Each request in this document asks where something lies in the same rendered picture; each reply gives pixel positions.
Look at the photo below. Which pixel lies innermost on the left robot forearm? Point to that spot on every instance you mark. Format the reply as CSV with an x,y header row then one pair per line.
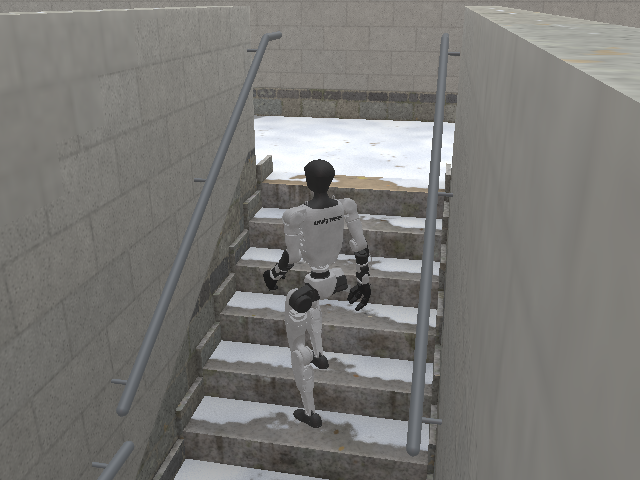
x,y
282,267

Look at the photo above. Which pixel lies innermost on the left robot shin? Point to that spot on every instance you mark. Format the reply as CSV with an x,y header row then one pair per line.
x,y
304,377

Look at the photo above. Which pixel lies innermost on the left robot hand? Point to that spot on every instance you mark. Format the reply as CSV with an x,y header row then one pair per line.
x,y
270,283

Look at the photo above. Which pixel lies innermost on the robot head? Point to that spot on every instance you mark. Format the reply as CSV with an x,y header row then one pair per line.
x,y
319,175

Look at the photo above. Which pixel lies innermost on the robot left upper arm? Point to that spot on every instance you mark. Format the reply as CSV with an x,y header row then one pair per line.
x,y
292,218

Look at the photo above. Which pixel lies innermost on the right robot forearm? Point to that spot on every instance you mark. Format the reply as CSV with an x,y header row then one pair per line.
x,y
362,265

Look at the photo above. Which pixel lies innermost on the robot right upper arm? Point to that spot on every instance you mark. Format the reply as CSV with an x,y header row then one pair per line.
x,y
358,242

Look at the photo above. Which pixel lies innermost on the right robot hand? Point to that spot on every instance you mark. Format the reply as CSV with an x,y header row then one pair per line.
x,y
356,293

